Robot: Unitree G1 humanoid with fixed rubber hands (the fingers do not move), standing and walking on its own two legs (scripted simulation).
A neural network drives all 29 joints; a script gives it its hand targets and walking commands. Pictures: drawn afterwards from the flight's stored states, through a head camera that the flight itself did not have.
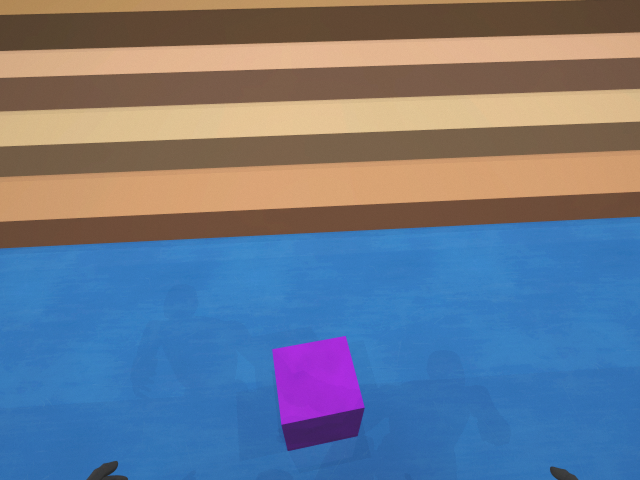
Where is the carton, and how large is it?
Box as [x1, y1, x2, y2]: [272, 336, 364, 450]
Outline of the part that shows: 345,336 272,349 281,424 288,450 357,435 364,407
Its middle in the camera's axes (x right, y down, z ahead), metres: -0.01 +0.45 +1.11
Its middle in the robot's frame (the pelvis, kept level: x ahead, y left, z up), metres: +0.46 +0.03 -0.66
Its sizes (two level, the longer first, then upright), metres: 0.210 0.200 0.250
